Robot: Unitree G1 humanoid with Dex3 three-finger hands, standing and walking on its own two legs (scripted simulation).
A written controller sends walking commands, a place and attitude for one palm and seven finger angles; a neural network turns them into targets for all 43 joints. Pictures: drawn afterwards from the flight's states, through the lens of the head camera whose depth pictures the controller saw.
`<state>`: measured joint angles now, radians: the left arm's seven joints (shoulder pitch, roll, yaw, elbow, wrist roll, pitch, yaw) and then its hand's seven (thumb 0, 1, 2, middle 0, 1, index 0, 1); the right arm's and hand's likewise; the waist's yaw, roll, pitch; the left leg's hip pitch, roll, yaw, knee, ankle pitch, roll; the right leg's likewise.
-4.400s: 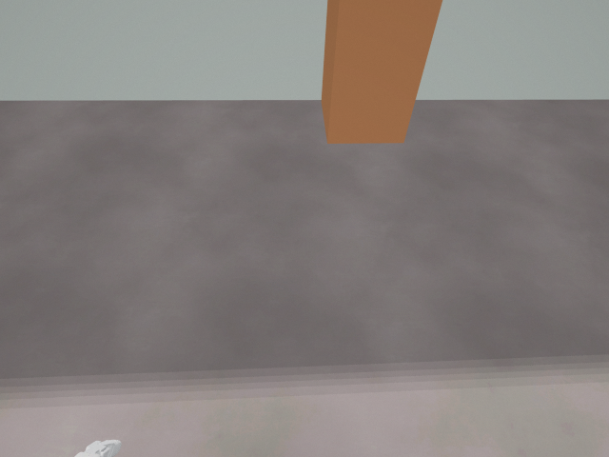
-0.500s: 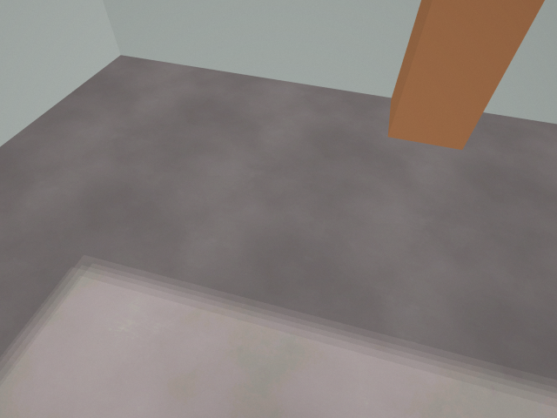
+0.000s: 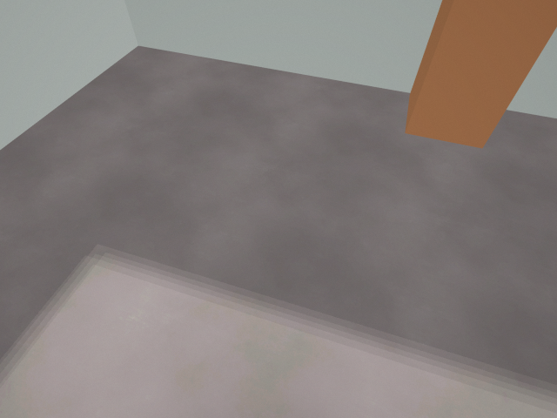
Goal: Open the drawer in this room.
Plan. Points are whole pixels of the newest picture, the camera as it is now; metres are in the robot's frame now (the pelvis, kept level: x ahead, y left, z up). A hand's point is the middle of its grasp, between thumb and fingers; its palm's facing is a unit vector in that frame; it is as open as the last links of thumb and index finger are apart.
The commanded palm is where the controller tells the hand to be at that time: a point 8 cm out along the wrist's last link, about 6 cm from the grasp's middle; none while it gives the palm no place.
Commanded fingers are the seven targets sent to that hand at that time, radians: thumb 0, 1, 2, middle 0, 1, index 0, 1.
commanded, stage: turn or walk to find it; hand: left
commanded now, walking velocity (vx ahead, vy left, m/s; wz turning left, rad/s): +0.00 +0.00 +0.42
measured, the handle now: out of the picture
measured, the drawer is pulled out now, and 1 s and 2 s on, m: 0.00 0.00 0.00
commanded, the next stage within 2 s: stand and wait in 0.42 s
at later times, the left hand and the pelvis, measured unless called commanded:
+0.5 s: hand out of the picture +0.04 +0.21 -0.16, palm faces +0.20 -0.95 -0.25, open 7.3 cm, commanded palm none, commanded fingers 0.00 0.90 0.90 -0.20 -0.30 -0.20 -0.30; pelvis -0.02 -0.01 +0.00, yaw +12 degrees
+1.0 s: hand out of the picture -0.09 +0.14 -0.19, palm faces +0.34 -0.92 -0.18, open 7.3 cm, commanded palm none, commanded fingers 0.00 0.90 0.90 -0.20 -0.30 -0.20 -0.30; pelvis -0.02 -0.03 +0.00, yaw +17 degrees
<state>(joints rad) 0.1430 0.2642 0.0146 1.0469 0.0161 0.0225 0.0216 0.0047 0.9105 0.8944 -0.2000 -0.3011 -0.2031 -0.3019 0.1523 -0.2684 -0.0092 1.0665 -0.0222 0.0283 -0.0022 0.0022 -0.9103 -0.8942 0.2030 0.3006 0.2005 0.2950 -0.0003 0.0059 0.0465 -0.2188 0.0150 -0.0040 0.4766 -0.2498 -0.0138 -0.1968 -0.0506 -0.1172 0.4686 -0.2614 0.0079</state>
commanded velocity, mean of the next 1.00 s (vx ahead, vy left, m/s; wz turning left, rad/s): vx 0.00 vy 0.00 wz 0.25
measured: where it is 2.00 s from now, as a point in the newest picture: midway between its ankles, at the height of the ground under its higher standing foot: outside the picture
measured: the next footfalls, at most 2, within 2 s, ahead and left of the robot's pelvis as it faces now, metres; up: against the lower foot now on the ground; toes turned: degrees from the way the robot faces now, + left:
right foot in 0.56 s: +0.04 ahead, -0.14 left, +0.00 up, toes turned +12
left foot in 0.88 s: -0.04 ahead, +0.10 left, +0.00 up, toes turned +17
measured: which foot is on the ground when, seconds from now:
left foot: down 0.00-0.56, up 0.58-0.86, down 0.88-1.00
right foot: down 0.00-0.18, up 0.20-0.54, down 0.56-1.00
